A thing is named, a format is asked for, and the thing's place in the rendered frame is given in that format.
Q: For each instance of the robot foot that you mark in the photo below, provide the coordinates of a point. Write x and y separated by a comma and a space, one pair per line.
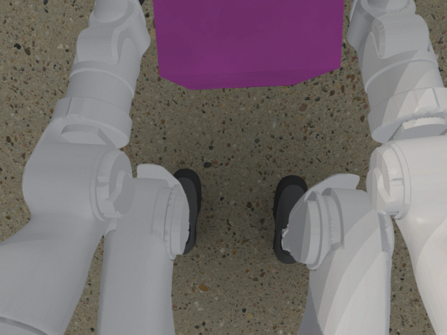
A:
289, 190
190, 182

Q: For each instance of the carton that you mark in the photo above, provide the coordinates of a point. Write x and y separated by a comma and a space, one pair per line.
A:
218, 44

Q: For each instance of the left robot foot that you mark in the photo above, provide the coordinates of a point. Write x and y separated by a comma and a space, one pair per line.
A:
190, 182

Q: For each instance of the robot left forearm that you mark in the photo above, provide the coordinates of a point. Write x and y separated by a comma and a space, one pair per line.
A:
103, 77

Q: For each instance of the right robot foot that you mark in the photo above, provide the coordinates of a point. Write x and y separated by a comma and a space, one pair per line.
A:
289, 190

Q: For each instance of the robot right upper arm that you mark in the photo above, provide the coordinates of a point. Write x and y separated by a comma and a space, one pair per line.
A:
407, 180

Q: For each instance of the robot right forearm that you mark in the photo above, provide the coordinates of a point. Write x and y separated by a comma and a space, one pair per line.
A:
399, 70

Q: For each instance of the robot left upper arm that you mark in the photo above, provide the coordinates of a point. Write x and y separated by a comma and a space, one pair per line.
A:
73, 191

